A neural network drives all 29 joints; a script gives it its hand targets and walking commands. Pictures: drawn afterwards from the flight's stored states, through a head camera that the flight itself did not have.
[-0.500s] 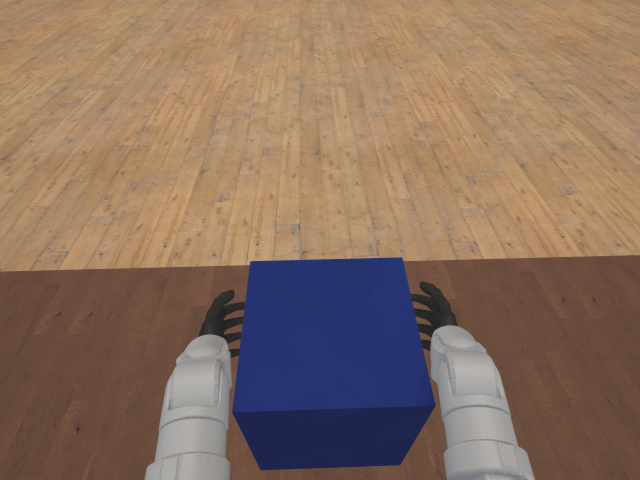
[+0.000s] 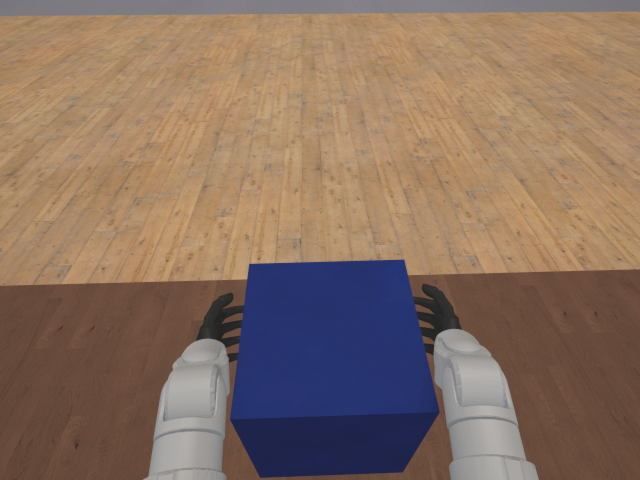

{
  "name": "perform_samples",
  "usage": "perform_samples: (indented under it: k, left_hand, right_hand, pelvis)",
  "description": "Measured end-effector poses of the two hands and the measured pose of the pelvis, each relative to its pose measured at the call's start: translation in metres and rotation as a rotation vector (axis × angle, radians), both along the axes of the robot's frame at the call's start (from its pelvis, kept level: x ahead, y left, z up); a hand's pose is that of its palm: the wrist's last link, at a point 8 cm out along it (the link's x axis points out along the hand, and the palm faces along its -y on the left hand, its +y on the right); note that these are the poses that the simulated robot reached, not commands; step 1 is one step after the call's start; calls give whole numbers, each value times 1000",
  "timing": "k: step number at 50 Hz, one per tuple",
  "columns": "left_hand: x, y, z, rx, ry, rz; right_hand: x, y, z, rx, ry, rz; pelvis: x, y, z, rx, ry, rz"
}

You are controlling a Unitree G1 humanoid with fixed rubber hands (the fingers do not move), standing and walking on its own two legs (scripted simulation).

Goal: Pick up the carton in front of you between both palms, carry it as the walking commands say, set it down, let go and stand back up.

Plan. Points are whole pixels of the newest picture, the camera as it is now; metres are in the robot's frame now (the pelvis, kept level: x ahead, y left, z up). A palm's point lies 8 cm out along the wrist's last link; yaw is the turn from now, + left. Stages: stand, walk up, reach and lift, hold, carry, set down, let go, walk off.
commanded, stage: hold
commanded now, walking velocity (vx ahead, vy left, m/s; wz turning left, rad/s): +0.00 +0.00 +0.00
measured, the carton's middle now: (329, 372) +0.29 +0.00 -0.03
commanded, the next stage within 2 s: carry in 1.18 s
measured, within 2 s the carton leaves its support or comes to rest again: neither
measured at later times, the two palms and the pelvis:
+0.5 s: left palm (211, 351) +0.28 +0.15 +0.05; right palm (447, 342) +0.28 -0.15 +0.05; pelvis -0.01 +0.00 +0.00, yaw +0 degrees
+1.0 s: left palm (211, 351) +0.28 +0.15 +0.05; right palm (447, 341) +0.28 -0.15 +0.05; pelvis +0.00 +0.00 +0.00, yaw +0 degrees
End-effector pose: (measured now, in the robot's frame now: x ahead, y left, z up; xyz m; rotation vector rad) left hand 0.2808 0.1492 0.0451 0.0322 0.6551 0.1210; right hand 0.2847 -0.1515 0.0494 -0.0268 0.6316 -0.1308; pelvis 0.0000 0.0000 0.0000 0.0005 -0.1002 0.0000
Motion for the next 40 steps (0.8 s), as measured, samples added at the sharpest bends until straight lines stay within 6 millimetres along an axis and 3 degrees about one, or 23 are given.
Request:
perform_samples:
  k: [18,40]
  left_hand:
    - [-4,0,2,-13,16,6]
    - [0,0,2,-1,19,-2]
  right_hand:
    - [-6,0,1,13,16,-13]
    - [-2,0,1,1,20,-5]
  pelvis:
    - [-13,1,-2,0,-24,-2]
    - [-4,1,0,1,-19,-4]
